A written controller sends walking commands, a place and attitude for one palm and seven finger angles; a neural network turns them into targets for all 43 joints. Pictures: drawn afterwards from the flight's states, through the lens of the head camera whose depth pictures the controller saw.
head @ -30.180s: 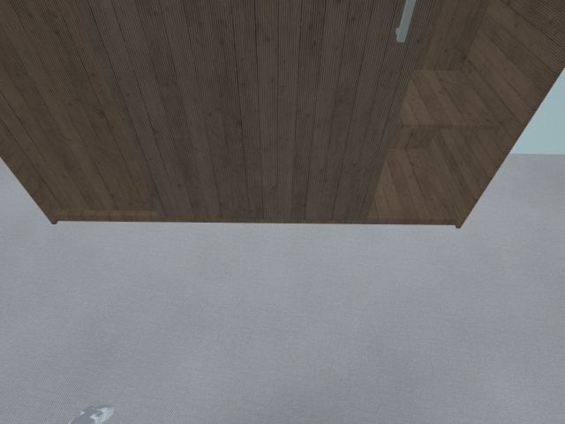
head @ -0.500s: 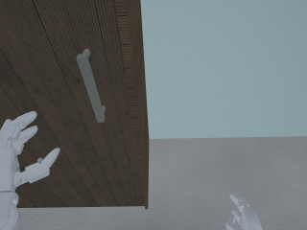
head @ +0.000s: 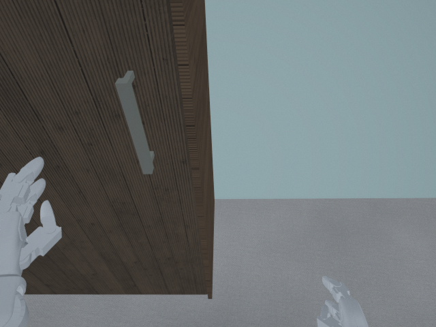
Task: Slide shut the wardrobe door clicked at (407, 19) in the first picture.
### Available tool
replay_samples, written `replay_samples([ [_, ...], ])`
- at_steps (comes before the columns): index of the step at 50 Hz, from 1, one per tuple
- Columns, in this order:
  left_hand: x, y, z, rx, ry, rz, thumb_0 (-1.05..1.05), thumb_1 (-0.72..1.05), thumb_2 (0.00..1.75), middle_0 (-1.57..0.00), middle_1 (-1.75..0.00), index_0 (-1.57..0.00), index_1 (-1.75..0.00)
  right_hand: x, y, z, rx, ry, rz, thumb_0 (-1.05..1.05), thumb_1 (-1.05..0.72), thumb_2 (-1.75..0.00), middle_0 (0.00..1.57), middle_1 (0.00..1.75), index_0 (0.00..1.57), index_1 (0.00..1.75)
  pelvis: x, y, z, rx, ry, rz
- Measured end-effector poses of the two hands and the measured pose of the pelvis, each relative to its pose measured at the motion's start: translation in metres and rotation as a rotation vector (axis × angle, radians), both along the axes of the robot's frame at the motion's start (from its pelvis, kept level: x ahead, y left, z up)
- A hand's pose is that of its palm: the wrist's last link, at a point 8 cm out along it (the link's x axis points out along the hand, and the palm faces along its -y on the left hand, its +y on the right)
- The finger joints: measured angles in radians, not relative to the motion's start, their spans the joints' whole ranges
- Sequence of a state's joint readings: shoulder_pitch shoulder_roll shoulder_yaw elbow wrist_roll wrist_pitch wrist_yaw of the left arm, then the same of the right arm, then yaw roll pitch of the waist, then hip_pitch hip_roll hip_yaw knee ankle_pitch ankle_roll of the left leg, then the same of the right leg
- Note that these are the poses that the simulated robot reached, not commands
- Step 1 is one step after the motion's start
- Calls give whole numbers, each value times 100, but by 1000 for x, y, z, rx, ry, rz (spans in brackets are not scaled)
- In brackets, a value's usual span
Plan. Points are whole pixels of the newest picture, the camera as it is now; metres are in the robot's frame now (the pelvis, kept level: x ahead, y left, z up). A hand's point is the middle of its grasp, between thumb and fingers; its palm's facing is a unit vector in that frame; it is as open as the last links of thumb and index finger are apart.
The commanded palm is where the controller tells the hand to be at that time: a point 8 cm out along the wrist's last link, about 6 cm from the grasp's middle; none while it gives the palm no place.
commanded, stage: step back with the hand held close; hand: left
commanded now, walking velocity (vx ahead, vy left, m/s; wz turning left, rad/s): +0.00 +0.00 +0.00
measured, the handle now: (139, 126) +0.40 +0.21 +0.19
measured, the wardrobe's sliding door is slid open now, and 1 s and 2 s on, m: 0.00 0.00 0.00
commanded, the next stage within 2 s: stop stepping back and stand still in 1.34 s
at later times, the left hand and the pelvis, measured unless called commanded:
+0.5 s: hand (41, 248) +0.16 +0.28 +0.14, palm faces +0.33 -0.81 -0.48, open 7.4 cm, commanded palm +0.10 +0.32 +0.17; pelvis -0.04 +0.02 +0.00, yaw -2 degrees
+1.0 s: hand out of the picture +0.08 +0.32 +0.16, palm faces +0.49 -0.79 -0.37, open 7.4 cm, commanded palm +0.02 +0.35 +0.17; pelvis -0.11 +0.05 -0.02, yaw +2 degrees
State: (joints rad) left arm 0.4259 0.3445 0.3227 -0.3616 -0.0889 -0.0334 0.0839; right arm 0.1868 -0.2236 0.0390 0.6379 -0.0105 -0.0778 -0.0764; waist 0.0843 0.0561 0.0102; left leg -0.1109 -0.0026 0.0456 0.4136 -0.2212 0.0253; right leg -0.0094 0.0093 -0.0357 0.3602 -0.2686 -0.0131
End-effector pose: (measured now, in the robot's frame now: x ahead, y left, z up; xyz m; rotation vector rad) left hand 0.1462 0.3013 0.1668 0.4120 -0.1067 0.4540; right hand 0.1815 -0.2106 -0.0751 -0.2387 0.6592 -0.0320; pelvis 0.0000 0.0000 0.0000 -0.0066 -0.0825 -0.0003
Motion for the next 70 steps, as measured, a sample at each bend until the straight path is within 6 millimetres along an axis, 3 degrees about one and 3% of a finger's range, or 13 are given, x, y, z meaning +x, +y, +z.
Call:
replay_samples([
  [7,-6,0,0,-3,-3,1,1,89,90,-20,-30,-21,-30,-10,-6,0,-7,6,-13,2,-90,-90,21,30,21,30,-7,-2,0,-2,-11,0],
  [13,-8,4,13,85,-42,-22,1,89,90,-20,-30,-21,-30,-19,-13,2,-28,29,-39,2,-90,-90,21,30,21,30,-17,1,0,-22,41,-5],
  [22,-12,9,-1,110,41,-114,1,89,90,-21,-30,-21,-30,-48,-15,2,-49,65,-134,2,-90,-90,20,30,20,30,-36,19,-2,-18,81,-27],
  [35,-62,36,6,182,-81,-78,1,89,90,-21,-30,-21,-30,-93,9,-2,-69,50,-109,2,-90,-90,21,30,21,30,-76,33,-14,-30,73,0],
  [44,-104,39,3,162,-138,-23,1,89,90,-21,-30,-21,-30,-116,20,-13,-68,69,-56,2,-90,-90,21,30,21,30,-98,36,-19,-40,75,31],
  [50,-107,52,0,140,-217,-50,1,89,90,-21,-30,-21,-30,-133,25,-12,-120,72,-73,2,-90,-90,21,30,21,30,-112,50,-25,-50,67,33],
  [56,-111,67,14,169,-209,-54,1,89,90,-21,-30,-21,-30,-154,41,1,-82,65,-86,2,-90,-90,21,30,21,30,-129,53,-11,-86,96,17],
  [63,-126,47,17,123,-189,-138,1,89,90,-20,-30,-21,-30,-177,47,8,-54,61,-77,1,-90,-90,21,30,21,30,-148,51,-2,-81,160,-31],
  [67,-134,33,13,149,-185,-200,1,89,90,-20,-30,-21,-30,-193,37,-4,-50,55,-95,1,-90,-90,21,30,21,30,-172,47,-13,-45,158,-82],
  [70,-138,28,15,147,-191,-245,1,89,90,-21,-30,-21,-30,-214,28,-8,-59,73,-154,1,-90,-90,21,30,21,30,-178,51,-13,-51,129,-107],
])
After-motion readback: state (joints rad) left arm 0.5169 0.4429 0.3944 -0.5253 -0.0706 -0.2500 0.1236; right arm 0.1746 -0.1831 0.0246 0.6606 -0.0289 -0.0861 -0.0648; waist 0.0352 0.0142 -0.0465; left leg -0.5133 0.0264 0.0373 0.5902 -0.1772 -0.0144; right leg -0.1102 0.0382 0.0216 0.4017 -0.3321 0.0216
